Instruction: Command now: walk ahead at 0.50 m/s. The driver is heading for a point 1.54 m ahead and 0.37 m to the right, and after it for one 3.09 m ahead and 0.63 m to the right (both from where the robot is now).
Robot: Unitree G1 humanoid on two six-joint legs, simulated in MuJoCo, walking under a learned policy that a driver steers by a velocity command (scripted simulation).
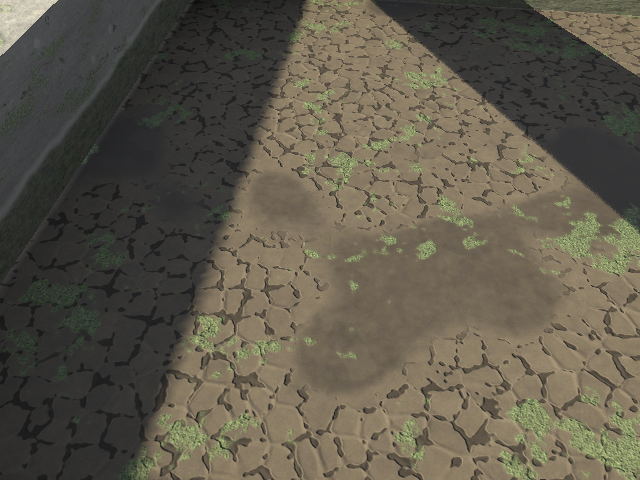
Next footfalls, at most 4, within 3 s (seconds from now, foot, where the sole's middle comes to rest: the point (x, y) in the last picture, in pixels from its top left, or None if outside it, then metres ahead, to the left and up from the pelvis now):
none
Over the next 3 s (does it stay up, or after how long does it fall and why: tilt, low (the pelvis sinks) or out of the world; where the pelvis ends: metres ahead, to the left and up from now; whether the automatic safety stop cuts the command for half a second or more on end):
stays up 0.00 0.00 0.00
